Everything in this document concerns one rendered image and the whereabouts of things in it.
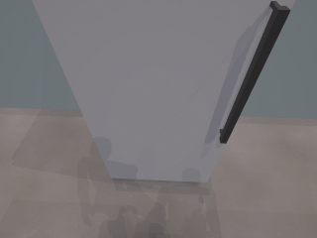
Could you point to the handle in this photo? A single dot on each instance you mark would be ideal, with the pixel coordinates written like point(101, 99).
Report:
point(272, 30)

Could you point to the fridge door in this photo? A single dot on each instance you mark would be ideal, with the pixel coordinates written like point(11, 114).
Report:
point(156, 80)

